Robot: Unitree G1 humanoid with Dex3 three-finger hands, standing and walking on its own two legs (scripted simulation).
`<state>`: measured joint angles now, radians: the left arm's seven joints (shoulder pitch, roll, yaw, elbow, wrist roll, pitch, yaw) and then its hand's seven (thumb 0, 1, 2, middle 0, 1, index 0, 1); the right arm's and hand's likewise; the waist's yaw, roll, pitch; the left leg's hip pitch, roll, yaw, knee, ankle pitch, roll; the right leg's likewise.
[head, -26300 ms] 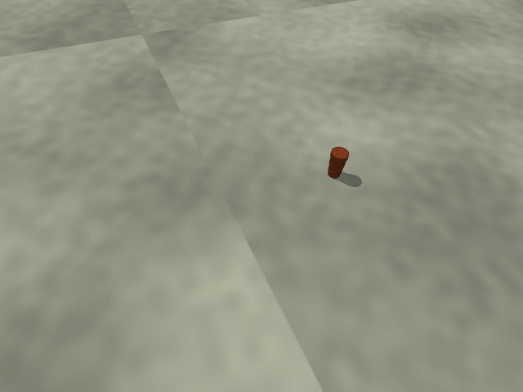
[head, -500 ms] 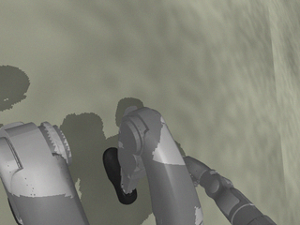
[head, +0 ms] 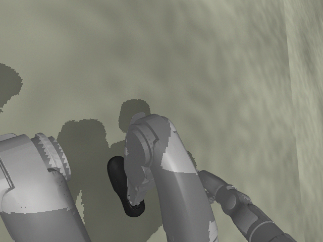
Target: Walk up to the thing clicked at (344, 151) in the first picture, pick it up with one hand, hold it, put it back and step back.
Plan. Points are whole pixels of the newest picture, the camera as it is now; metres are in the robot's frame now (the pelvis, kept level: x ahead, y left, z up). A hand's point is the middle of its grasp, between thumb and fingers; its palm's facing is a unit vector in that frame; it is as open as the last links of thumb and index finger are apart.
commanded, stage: settle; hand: left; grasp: from the side
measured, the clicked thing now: out of the picture +0.44 +0.31 -0.20
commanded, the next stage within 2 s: lift in 1.90 s
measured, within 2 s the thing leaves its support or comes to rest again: leaves its support in 0.20 s
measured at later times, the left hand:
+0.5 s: hand out of the picture +0.41 +0.32 -0.12, palm faces +0.38 -0.92 -0.02, open 11.0 cm
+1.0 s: hand out of the picture +0.39 +0.33 -0.02, palm faces +0.37 -0.93 -0.07, open 11.0 cm
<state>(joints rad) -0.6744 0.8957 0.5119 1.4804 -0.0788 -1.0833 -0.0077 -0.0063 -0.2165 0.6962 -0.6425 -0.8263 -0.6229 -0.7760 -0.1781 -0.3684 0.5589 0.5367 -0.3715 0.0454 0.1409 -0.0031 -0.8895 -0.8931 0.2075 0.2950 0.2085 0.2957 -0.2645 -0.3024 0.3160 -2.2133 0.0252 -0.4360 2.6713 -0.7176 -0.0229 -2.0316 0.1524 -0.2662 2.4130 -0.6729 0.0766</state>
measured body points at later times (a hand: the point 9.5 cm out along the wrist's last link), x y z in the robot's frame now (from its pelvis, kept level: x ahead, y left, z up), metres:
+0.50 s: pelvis +0.00 -0.01 +0.01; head +0.21 +0.19 +0.36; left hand +0.39 +0.37 -0.12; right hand +0.20 -0.24 -0.03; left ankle +0.08 +0.13 -0.25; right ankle +0.13 -0.13 -0.25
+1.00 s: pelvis +0.02 -0.02 +0.04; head +0.20 +0.12 +0.43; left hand +0.37 +0.37 -0.01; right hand +0.21 -0.24 -0.05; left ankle +0.08 +0.13 -0.25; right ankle +0.13 -0.13 -0.25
